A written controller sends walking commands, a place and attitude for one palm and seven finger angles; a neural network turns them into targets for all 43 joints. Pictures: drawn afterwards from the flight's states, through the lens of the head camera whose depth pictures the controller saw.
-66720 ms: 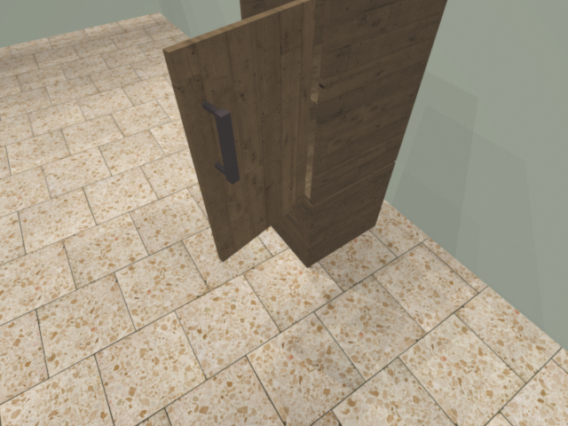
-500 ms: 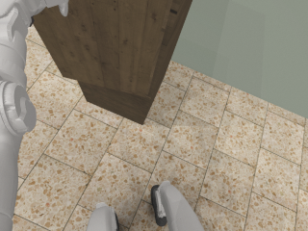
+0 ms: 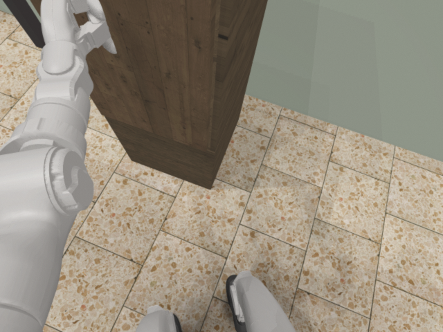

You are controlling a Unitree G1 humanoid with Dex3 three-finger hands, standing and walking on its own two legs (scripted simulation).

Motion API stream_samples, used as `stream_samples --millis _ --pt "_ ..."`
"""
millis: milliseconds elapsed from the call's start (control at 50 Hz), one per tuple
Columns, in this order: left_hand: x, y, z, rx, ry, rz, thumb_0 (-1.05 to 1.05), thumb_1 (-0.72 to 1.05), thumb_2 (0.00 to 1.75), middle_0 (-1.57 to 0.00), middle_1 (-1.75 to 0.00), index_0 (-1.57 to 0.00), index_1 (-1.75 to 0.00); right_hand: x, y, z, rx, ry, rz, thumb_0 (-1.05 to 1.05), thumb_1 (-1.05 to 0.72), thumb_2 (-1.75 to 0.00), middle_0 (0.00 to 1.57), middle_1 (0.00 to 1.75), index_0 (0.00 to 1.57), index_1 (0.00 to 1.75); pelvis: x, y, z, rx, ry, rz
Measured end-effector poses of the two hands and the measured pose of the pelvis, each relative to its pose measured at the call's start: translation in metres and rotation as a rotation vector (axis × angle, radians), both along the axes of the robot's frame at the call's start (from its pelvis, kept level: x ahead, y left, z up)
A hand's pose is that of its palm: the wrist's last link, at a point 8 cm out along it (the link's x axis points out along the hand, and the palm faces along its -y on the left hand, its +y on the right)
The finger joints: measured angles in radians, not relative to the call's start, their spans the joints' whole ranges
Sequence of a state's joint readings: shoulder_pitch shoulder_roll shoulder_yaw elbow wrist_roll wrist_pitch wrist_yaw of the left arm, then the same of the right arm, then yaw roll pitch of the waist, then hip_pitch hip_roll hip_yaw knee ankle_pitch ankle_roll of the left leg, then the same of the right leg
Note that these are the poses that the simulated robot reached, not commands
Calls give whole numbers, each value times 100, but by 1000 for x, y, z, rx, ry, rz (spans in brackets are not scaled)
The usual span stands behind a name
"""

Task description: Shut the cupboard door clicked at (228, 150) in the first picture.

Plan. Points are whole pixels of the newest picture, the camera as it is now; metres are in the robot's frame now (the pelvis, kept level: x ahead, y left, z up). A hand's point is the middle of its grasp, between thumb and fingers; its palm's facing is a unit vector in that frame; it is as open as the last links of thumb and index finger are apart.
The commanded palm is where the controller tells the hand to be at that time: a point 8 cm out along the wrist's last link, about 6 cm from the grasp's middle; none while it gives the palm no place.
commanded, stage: pull the fist back off the door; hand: left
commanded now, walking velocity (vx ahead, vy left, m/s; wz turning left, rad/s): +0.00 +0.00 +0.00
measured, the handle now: out of the picture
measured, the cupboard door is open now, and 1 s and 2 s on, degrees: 0 0 0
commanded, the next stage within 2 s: draw the hand back to the body in 0.46 s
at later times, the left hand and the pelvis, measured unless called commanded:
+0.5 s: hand (91, 65) +0.52 +0.08 +0.12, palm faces -0.03 -1.00 -0.06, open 3.1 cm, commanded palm +0.50 +0.13 +0.13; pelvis +0.01 +0.01 +0.02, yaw +1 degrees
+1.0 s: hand (17, 127) +0.41 +0.15 +0.16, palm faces +0.03 -1.00 -0.04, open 3.1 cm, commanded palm +0.37 +0.19 +0.17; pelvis +0.02 +0.00 +0.04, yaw +0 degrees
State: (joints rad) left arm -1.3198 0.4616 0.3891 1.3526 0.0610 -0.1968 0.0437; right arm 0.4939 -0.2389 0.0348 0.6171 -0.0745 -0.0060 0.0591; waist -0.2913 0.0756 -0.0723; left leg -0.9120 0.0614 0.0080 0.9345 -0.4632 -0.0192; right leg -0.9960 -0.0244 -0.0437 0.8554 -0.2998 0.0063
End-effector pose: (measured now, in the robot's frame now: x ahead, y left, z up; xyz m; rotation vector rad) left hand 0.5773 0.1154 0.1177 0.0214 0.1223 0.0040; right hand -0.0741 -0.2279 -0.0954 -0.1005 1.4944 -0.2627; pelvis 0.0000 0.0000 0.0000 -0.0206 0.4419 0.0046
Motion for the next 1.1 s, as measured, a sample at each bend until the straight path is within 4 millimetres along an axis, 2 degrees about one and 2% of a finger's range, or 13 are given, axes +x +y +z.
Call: stream_samples --millis 140,220,300,400,500,580,640,700,780,860,940,1040,1100 --pt "-23 15 19 25 -130 24 1 91 91 -129 -150 -129 -150 15 -20 10 -34 -50 23 0 -90 -90 21 30 21 29 9 -2 10 6 -51 -11" --pt "-42 24 9 46 -79 0 1 91 90 -129 -150 -130 -150 33 -31 13 -56 -82 40 0 -90 -90 20 30 20 29 11 -2 15 7 -82 -6" --pt "-62 29 -6 -3 -37 0 1 91 90 -129 -150 -130 -150 56 -39 15 -83 -134 73 0 -90 -90 20 30 20 29 11 0 18 5 -111 4" --pt "-77 28 -2 -18 -124 -7 2 91 90 -129 -150 -130 -150 87 -39 14 -106 -218 111 0 -90 -90 20 30 20 29 9 5 17 6 -130 10" --pt "-78 23 8 33 -144 -36 2 90 90 -130 -150 -130 -150 107 -29 7 -89 -274 121 0 -90 -90 20 30 20 29 7 8 16 10 -138 18" --pt "-75 17 8 34 -90 -37 2 90 90 -130 -150 -130 -150 110 -17 2 -60 -284 118 0 -90 -90 20 30 20 29 7 11 16 13 -139 19" --pt "-73 13 8 -7 -78 -23 2 90 90 -130 -150 -130 -150 105 -10 -1 -41 -275 112 0 -90 -90 20 30 20 29 7 12 16 17 -138 11" --pt "-76 17 10 -38 -119 0 2 90 90 -129 -150 -130 -150 99 -6 -1 -27 -270 90 0 -90 -90 20 30 21 29 10 11 18 22 -139 -12" --pt "-96 39 15 16 -170 18 2 90 90 -129 -150 -129 -150 94 -4 2 -8 -283 46 1 -90 -90 20 30 21 29 16 10 23 23 -157 -39" --pt "-131 68 17 43 -150 34 2 90 90 -129 -150 -129 -150 102 -7 8 0 -310 35 1 -90 -90 21 30 21 29 20 7 31 18 -212 -39" --pt "-170 86 31 18 -168 39 2 90 90 -129 -150 -129 -150 130 -15 19 -30 -391 72 1 -90 -90 21 30 21 29 19 5 38 11 -278 -15" --pt "-205 90 51 28 -211 1 2 91 90 -129 -150 -129 -150 183 -22 37 -71 -564 150 1 -90 -90 20 30 20 29 13 4 41 13 -345 12" --pt "-221 92 54 24 -192 -11 2 90 90 -127 -147 -127 -148 217 -20 51 -76 -683 184 1 -90 -90 20 30 20 29 9 3 43 18 -375 14"
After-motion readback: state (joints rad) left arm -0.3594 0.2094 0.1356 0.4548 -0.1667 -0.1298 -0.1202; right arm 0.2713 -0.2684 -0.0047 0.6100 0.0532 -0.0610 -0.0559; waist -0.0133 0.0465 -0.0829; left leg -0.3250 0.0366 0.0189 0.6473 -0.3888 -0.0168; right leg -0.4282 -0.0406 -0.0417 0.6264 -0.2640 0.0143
